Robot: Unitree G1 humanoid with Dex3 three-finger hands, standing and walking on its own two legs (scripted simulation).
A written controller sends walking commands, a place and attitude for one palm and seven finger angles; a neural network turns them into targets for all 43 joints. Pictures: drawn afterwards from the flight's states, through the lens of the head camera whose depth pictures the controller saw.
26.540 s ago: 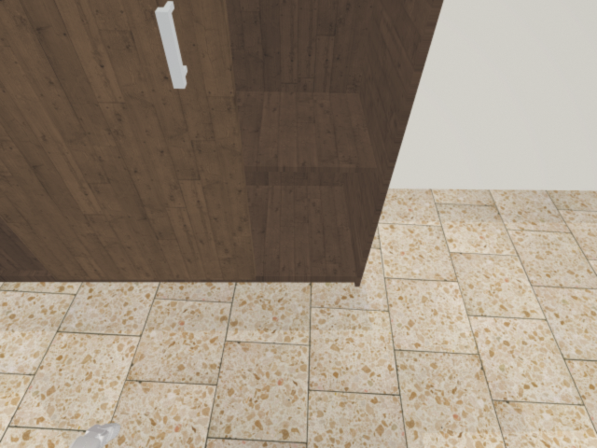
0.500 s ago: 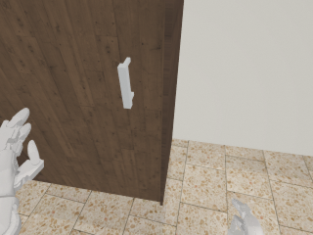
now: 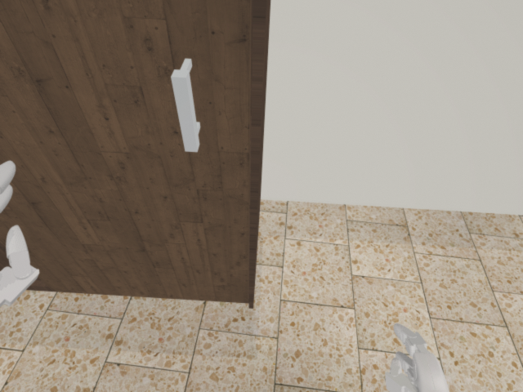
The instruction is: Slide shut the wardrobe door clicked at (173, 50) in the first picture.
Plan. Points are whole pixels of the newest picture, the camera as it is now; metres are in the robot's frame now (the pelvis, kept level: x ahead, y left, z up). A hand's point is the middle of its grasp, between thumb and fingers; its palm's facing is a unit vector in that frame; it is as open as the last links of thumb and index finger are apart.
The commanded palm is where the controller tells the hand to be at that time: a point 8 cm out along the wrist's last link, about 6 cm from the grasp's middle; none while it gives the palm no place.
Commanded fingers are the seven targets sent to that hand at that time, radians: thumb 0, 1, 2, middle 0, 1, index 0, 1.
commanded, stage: step back with the hand held close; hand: left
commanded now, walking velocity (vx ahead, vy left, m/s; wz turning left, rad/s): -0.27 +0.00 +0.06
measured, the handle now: (189, 106) +0.51 +0.16 +0.17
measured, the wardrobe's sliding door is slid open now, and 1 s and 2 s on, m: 0.00 0.00 0.00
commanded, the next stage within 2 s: stop stepping back and stand still in 0.70 s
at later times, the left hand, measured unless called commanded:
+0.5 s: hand out of the picture +0.11 +0.28 +0.18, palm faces +0.51 -0.73 -0.45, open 7.4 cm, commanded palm +0.04 +0.31 +0.18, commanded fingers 0.00 0.90 0.90 -0.20 -0.30 -0.20 -0.30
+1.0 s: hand out of the picture -0.02 +0.28 +0.19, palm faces +0.49 -0.77 -0.40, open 7.4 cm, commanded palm -0.08 +0.31 +0.18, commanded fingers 0.00 0.90 0.90 -0.20 -0.30 -0.20 -0.30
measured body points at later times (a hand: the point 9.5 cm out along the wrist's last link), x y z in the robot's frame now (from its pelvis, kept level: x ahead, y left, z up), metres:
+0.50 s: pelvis -0.08 +0.00 -0.02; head -0.08 +0.03 +0.43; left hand +0.07 +0.31 +0.20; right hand +0.08 -0.23 -0.09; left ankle +0.02 +0.10 -0.73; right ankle -0.02 -0.13 -0.73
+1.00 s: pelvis -0.21 +0.01 -0.01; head -0.20 +0.04 +0.44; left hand -0.06 +0.32 +0.21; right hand -0.02 -0.19 -0.07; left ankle -0.03 +0.10 -0.72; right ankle -0.34 -0.10 -0.74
